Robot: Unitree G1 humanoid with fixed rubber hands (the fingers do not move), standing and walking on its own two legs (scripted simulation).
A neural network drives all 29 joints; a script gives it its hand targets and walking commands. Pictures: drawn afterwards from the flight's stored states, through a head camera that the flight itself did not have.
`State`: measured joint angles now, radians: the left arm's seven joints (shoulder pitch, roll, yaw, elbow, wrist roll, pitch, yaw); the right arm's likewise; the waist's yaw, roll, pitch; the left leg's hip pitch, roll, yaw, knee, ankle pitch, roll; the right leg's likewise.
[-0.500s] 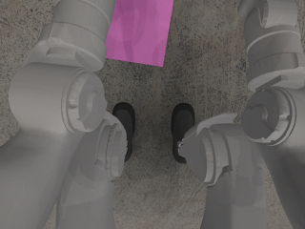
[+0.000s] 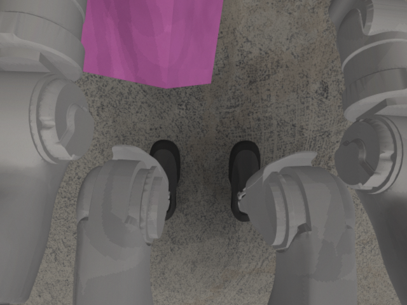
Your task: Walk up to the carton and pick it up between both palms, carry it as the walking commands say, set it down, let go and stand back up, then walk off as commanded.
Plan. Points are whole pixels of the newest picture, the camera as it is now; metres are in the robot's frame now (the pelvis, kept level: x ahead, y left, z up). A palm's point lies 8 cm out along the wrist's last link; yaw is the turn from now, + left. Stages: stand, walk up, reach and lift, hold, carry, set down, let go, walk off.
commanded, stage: set down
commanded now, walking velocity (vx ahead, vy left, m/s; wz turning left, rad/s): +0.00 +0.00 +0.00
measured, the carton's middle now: (157, 11) +0.50 +0.09 -0.27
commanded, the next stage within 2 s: let go in 1.36 s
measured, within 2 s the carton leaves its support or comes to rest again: rests again in 0.22 s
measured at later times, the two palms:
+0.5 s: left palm out of the picture +0.59 +0.15 -0.06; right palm out of the picture +0.57 -0.19 -0.07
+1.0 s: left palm out of the picture +0.59 +0.16 +0.07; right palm out of the picture +0.57 -0.18 +0.07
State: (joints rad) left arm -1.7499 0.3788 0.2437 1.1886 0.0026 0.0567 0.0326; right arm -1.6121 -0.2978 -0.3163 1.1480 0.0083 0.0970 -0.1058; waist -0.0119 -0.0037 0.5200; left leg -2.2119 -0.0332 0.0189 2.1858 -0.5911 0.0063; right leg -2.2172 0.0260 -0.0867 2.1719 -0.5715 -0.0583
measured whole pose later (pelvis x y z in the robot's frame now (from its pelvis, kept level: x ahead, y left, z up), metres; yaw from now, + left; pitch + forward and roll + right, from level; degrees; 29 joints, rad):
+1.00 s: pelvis +0.00 +0.00 +0.15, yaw +1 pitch +26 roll -1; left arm -1.54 0.42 0.10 0.80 -0.17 0.44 0.15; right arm -1.49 -0.31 -0.20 0.69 0.15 0.44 -0.19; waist -0.05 0.03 0.52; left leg -1.65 -0.06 -0.03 1.75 -0.54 0.01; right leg -1.64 0.04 -0.08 1.73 -0.54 -0.06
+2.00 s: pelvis +0.06 +0.00 +0.33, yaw +2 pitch +14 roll +0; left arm -0.44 0.15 0.10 0.52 0.04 0.27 0.07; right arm -0.38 -0.26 -0.14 0.48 0.07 0.28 0.05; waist -0.04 0.01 0.13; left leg -0.83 -0.06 -0.05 0.96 -0.37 0.01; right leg -0.82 0.04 -0.04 0.95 -0.37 -0.04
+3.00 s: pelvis +0.11 +0.01 +0.38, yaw +3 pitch -6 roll -1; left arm 0.23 0.26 0.10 0.52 0.04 0.07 -0.01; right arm 0.15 -0.22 -0.08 0.47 0.01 0.14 0.01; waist 0.00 0.02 0.03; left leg -0.19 -0.05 -0.06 0.64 -0.35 0.03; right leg -0.17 0.04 -0.02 0.61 -0.34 -0.03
